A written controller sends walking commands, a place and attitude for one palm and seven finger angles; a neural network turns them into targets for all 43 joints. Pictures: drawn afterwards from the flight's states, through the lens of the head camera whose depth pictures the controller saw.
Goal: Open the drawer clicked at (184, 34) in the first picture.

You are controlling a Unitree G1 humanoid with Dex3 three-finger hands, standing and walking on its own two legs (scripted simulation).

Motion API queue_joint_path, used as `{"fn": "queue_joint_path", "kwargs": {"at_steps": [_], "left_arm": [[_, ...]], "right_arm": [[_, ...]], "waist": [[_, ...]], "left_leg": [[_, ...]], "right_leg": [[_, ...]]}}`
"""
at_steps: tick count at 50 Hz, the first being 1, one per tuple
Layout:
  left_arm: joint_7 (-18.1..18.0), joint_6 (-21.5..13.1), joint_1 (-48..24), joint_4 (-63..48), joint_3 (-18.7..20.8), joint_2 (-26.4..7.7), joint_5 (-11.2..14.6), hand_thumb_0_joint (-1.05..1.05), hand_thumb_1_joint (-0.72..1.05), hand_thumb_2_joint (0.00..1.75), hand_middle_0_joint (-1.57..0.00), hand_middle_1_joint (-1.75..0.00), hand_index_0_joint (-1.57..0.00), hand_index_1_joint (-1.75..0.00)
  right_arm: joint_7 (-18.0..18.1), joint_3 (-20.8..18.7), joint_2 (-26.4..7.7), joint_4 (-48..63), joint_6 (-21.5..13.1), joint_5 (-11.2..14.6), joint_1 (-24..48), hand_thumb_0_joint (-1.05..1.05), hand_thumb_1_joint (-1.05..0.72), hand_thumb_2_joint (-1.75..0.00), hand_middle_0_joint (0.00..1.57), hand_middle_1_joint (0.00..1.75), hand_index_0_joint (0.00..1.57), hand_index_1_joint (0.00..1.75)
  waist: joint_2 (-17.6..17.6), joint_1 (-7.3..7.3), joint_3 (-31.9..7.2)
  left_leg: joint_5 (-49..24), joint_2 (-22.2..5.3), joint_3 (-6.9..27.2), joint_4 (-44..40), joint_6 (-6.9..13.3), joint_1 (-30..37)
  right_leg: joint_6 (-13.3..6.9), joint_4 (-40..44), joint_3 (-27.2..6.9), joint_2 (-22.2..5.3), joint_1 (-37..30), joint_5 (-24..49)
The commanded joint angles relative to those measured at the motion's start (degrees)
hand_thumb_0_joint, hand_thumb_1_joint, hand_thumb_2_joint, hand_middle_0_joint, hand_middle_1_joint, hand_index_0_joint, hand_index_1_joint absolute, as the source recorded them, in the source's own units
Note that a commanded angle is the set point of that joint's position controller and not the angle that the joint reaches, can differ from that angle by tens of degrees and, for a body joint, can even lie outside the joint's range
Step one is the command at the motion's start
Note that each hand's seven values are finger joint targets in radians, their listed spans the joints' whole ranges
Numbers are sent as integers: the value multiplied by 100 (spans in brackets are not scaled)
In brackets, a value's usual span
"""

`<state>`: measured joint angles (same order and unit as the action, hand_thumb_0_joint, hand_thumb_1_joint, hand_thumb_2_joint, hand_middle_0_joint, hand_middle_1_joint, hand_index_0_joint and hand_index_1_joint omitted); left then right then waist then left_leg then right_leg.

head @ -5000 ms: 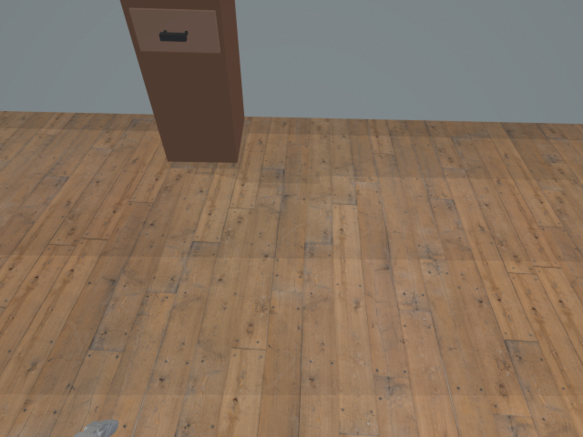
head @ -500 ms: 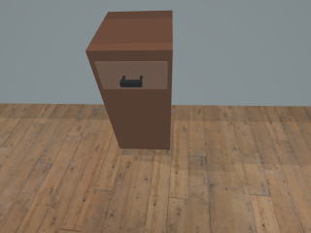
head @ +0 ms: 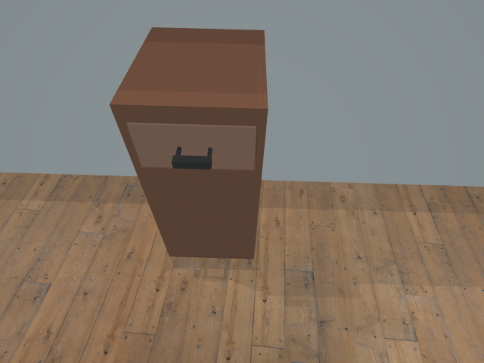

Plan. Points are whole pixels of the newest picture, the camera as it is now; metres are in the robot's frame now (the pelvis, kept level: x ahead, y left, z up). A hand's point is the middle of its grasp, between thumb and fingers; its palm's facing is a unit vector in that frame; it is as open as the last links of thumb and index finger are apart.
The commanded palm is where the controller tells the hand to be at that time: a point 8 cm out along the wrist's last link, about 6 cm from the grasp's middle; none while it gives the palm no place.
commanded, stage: take the last steps up to it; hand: left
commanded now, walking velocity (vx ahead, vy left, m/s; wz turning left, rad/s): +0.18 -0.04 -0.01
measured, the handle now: (193, 156) +0.62 +0.17 -0.09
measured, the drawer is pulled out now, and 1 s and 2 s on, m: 0.00 0.00 0.00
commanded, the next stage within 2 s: come to a stop and stand still in 0.08 s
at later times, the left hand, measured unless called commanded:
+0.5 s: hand (179, 359) +0.16 +0.13 -0.15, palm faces +0.10 -0.96 -0.28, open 7.3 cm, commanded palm none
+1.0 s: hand out of the picture +0.11 +0.21 -0.17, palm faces +0.10 -0.97 -0.22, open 7.4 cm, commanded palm none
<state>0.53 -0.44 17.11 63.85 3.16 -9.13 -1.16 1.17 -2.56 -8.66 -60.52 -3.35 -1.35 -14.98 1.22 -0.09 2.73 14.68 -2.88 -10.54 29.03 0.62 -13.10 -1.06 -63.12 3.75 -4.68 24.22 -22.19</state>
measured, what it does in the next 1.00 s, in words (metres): steps on the spot: right foot, then left foot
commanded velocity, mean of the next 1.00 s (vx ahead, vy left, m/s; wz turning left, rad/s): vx -0.08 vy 0.06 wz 0.00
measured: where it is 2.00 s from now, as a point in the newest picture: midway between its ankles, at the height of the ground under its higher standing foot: outside the picture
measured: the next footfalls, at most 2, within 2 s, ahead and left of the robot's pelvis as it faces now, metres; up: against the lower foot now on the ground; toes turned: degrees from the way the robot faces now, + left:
right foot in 0.18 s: +0.17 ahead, -0.13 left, +0.00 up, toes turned -8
left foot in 0.78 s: +0.11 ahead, +0.13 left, +0.00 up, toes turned -2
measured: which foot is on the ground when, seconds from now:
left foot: down 0.00-0.18, up 0.20-0.76, down 0.78-1.00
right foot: up 0.00-0.16, down 0.18-0.80, up 0.82-1.00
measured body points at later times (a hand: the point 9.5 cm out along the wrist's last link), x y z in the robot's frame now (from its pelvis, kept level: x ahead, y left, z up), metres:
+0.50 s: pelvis +0.12 -0.06 +0.01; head +0.16 -0.10 +0.46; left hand +0.15 +0.18 -0.13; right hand +0.18 -0.30 -0.17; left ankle +0.09 +0.08 -0.66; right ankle +0.13 -0.13 -0.73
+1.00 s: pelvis +0.10 +0.02 +0.01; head +0.12 +0.03 +0.45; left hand +0.10 +0.27 -0.15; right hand +0.17 -0.21 -0.14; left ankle +0.06 +0.12 -0.73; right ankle +0.06 -0.11 -0.70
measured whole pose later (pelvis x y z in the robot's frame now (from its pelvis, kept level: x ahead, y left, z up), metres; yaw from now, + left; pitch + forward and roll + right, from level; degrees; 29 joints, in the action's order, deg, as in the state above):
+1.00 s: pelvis +0.10 +0.02 +0.01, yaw +1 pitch +0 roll +1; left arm -1.3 2.5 13.2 61.2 2.4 -11.9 -0.6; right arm 1.8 -0.8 -8.9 -59.0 1.6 -0.7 -9.8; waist 2.3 2.3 2.4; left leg 16.0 0.6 -4.9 24.7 1.7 -9.0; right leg 1.1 -46.9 0.8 -3.1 18.6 -25.3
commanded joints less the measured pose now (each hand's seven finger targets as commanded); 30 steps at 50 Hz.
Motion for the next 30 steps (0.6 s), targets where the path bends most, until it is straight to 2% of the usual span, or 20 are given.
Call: {"fn": "queue_joint_path", "kwargs": {"at_steps": [1,3,5,6,7,8,9,10,11,12,13,14,15,16,19,22,25,27,30], "left_arm": [[10,-19,144,-428,10,39,2,0,90,90,-20,-30,-20,-30],[15,-18,6,-521,6,9,-6,0,90,90,-20,-30,-20,-30],[24,-51,35,-527,23,-54,-17,0,90,90,-20,-30,-20,-30],[28,-63,172,-503,38,-87,-32,0,90,90,-20,-30,-20,-30],[15,-89,389,-417,62,-182,-48,0,90,90,-20,-30,-20,-30],[-13,-137,697,-325,107,-401,-64,0,90,90,-20,-30,-20,-30],[-73,-209,1004,-268,184,-904,-105,0,90,90,-20,-30,-20,-30],[-134,-201,1114,-360,208,-1220,-29,0,90,90,-20,-30,-20,-30],[-171,-189,694,-459,152,-1074,10,0,90,90,-20,-30,-20,-30],[-199,-231,154,-538,103,-898,7,0,90,90,-20,-30,-20,-30],[-234,-221,-148,-601,33,-696,0,0,90,90,-20,-30,-20,-30],[-259,-201,-276,-658,11,-673,5,0,90,90,-20,-30,-20,-30],[-298,-170,-295,-686,34,-675,-2,0,90,90,-20,-30,-20,-30],[-313,-140,-226,-677,73,-713,0,0,90,90,-20,-30,-20,-30],[-340,-60,25,-629,150,-894,7,0,90,90,-20,-30,-20,-30],[-374,-17,-38,-668,194,-975,9,0,90,90,-20,-30,-20,-30],[-405,24,-100,-721,205,-1020,-11,0,90,90,-20,-30,-20,-30],[-394,44,-158,-784,199,-1055,-30,0,90,90,-20,-30,-20,-30],[-357,86,-183,-825,178,-1093,-70,0,90,90,-20,-30,-20,-30]], "right_arm": [[40,-93,-729,86,-49,-20,-381,0,-90,-90,20,30,20,30],[13,-140,-793,72,10,-25,-325,0,-90,-90,20,30,20,30],[-9,-178,-837,60,80,-24,-315,0,-90,-90,20,30,20,30],[-18,-189,-841,56,108,-22,-254,0,-90,-90,20,30,20,30],[-30,-180,-775,54,138,-18,-254,0,-90,-90,20,30,20,30],[-45,-147,-643,33,145,-3,-271,0,-90,-90,20,30,20,30],[-74,-70,-299,109,150,34,-341,0,-90,-90,20,30,20,30],[-79,-36,-247,284,216,68,-391,0,-90,-90,20,30,20,30],[-39,-44,-330,223,258,53,-296,0,-90,-90,20,30,20,30],[-19,-11,-274,114,267,60,-375,0,-90,-90,20,30,20,30],[17,17,-216,-51,286,88,-526,0,-90,-90,20,30,20,30],[30,32,-178,-129,338,120,-587,0,-90,-90,20,30,20,30],[30,21,-139,-159,387,155,-625,0,-90,-90,20,30,20,30],[32,6,-142,-160,460,149,-565,0,-90,-90,20,30,20,30],[25,-100,-389,60,607,80,-171,0,-90,-90,20,30,20,30],[4,-170,-557,256,692,55,128,0,-90,-90,20,30,20,30],[-28,-195,-635,436,750,43,372,0,-90,-90,20,30,20,30],[-43,-189,-649,509,752,39,505,0,-90,-90,20,30,20,30],[-60,-161,-614,607,709,67,603,0,-90,-90,20,30,20,30]], "waist": [[-789,36,151],[-925,33,241],[-749,66,216],[-654,165,186],[-383,270,147],[73,434,109],[1425,552,-8],[1964,496,-165],[1223,350,8],[1338,126,92],[890,-6,11],[668,-46,-101],[376,-56,-248],[273,-13,-368],[233,172,-485],[378,191,-570],[629,209,-551],[640,208,-552],[908,202,-577]], "left_leg": [[-761,-1414,986,-1754,772,-253],[-342,-1397,946,-1697,798,-296],[239,-1335,948,-1469,720,-458],[548,-1256,868,-1267,627,-572],[894,-1083,759,-898,477,-757],[1230,-754,514,-179,265,-1070],[1662,-133,1,1337,6,-1777],[2185,40,297,2392,-25,-1884],[1857,-174,829,2608,-29,-1506],[1478,-258,927,2578,-59,-1280],[1313,-293,1018,2507,-105,-1040],[1208,-282,1014,2452,-147,-864],[1139,-189,965,2389,-175,-801],[1090,-122,945,2414,-213,-803],[1055,85,1004,2941,-336,-1333],[918,152,1166,3312,-417,-1642],[872,166,1247,3353,-456,-1692],[842,184,1220,3168,-464,-1617],[909,198,1078,2557,-416,-1220]], "right_leg": [[144,1236,10,-218,-80,244],[178,1873,179,-138,-282,363],[174,2330,336,23,-703,619],[182,2625,428,109,-1005,895],[183,3003,500,207,-1480,1079],[124,3453,186,47,-1978,881],[-222,4235,-1387,-1027,-2342,462],[-724,5172,-2627,-1910,-2083,425],[-831,5274,-2352,-1886,-1485,925],[-751,5073,-1951,-1664,-1188,2269],[-758,4748,-1473,-1568,-1150,3434],[-793,4492,-1063,-1462,-1174,4370],[-823,4320,-825,-1406,-1294,4970],[-833,4257,-667,-1409,-1420,5187],[-928,4122,-750,-1591,-1993,6060],[-944,4065,-659,-1676,-2225,6269],[-974,4071,-671,-1727,-2182,5958],[-974,4108,-638,-1649,-2158,5620],[-943,4125,-595,-1496,-1972,5095]]}}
